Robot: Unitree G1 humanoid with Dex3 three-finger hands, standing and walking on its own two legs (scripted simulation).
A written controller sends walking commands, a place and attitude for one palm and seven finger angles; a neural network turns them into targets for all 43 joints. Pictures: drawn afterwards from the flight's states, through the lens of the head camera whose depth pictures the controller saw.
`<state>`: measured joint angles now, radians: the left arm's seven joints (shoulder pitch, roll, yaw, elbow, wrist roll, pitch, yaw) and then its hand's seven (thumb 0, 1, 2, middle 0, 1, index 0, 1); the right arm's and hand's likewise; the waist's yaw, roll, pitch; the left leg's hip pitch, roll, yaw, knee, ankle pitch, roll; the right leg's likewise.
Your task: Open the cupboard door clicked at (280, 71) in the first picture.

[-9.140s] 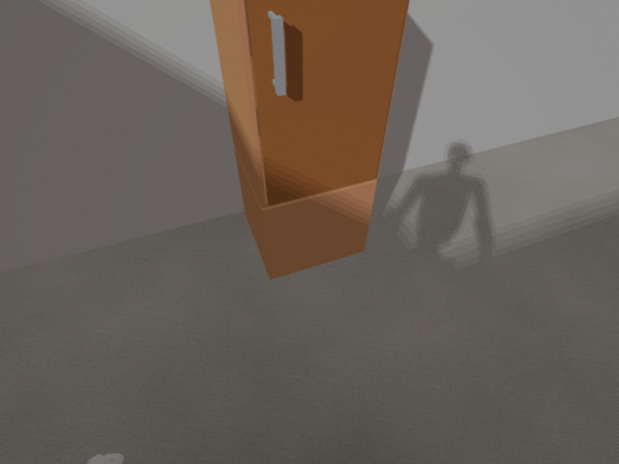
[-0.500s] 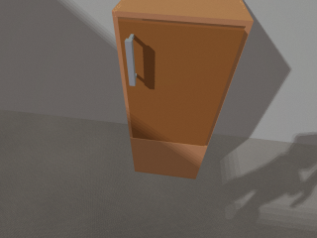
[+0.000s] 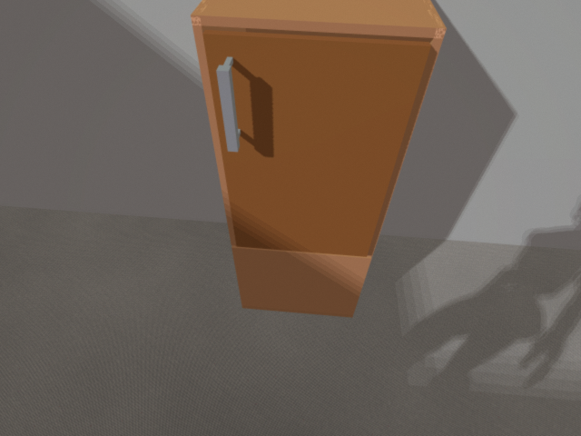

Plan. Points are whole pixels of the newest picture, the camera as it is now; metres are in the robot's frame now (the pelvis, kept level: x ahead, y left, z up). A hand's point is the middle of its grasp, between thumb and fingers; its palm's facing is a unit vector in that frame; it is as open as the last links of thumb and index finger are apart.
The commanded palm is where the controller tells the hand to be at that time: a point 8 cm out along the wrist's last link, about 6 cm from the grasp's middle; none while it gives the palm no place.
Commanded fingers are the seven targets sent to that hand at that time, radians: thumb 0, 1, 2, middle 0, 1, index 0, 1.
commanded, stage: look again from close up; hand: left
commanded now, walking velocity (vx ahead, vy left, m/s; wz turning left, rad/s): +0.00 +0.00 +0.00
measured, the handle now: (231, 106) +0.64 +0.15 +0.12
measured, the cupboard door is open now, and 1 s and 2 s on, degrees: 0 0 0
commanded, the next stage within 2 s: shuffle to correct the standing spot in 0.50 s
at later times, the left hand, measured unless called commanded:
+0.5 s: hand out of the picture +0.04 +0.21 -0.17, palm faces +0.01 -0.97 -0.23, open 7.4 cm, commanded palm none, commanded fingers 0.00 0.90 0.90 -0.20 -0.30 -0.20 -0.30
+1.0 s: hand out of the picture +0.05 +0.16 -0.19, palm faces +0.06 -0.98 -0.18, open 7.4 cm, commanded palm none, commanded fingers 0.00 0.90 0.90 -0.20 -0.30 -0.20 -0.30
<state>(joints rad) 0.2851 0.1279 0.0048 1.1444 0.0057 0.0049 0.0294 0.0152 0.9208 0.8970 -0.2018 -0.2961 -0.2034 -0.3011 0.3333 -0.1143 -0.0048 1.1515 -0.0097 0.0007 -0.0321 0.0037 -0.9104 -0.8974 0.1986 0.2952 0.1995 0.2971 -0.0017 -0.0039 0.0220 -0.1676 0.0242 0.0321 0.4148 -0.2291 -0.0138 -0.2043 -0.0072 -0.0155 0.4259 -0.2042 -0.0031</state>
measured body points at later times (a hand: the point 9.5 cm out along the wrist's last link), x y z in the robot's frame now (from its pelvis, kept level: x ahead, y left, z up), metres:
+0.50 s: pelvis +0.02 +0.03 -0.01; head +0.02 +0.01 +0.44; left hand +0.04 +0.26 -0.16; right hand +0.04 -0.21 -0.17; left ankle +0.00 +0.13 -0.74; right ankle +0.02 -0.12 -0.74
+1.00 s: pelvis +0.07 +0.00 -0.02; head +0.10 +0.00 +0.43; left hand +0.05 +0.22 -0.18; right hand +0.08 -0.23 -0.18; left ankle +0.02 +0.11 -0.73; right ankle +0.02 -0.12 -0.74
